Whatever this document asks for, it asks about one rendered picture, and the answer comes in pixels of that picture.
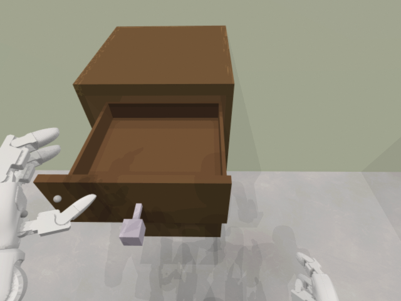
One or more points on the cabinet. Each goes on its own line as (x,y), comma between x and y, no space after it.
(162,64)

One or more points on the drawer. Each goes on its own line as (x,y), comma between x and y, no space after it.
(168,156)

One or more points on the robot left forearm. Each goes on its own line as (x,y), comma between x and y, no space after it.
(13,279)

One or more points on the robot right hand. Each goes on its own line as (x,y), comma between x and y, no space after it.
(318,288)

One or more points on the handle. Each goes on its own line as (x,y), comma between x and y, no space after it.
(133,230)

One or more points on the robot left hand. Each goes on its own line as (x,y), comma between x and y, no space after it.
(17,166)

